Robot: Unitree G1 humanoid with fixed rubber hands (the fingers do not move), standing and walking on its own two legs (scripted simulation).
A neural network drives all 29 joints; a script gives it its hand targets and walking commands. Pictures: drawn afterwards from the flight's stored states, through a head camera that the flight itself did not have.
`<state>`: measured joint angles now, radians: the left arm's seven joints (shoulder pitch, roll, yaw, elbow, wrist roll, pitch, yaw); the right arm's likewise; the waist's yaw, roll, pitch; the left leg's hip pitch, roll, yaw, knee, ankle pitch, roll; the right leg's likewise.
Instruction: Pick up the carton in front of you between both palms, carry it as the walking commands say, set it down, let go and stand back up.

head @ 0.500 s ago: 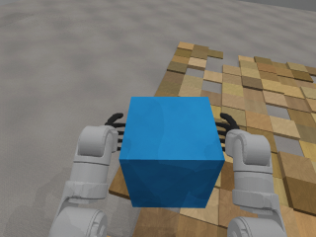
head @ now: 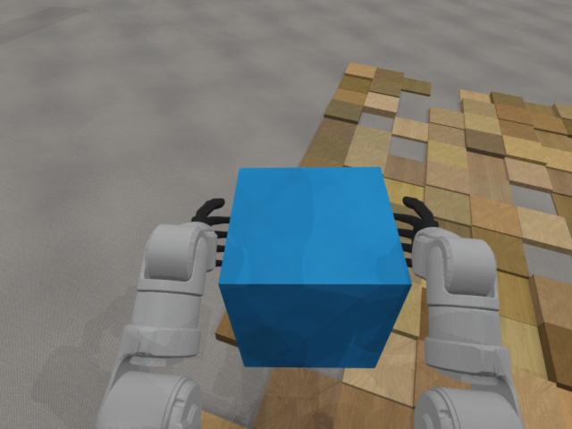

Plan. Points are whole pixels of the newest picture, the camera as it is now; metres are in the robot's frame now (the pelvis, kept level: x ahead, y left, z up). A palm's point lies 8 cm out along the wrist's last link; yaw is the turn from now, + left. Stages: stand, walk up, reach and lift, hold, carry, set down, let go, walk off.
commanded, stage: carry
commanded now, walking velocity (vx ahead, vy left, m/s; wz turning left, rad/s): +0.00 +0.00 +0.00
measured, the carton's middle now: (309, 271) +0.36 +0.00 +0.03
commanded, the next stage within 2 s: none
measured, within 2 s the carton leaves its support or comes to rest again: neither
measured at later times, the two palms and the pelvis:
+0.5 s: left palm (215, 233) +0.36 +0.13 +0.11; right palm (435, 252) +0.34 -0.16 +0.12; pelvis +0.01 +0.00 +0.00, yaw -2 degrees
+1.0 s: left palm (235, 241) +0.33 +0.10 +0.12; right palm (469, 253) +0.33 -0.20 +0.14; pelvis +0.00 -0.04 +0.00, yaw -2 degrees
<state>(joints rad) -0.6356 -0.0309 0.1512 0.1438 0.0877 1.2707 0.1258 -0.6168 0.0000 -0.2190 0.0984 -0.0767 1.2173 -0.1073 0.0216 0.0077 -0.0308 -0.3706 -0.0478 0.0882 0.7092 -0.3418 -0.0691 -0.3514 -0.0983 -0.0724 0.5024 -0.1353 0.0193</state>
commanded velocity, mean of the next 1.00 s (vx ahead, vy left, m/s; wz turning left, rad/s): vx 0.12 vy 0.00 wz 0.00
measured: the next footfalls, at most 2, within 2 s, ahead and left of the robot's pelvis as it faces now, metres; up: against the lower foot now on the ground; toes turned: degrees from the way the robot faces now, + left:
left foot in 0.04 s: +0.07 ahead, +0.07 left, -0.01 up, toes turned +4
left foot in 1.44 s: +0.22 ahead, +0.04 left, -0.01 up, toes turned +4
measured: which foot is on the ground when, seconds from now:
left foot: up 0.00-0.02, down 0.04-1.00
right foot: down 0.00-1.00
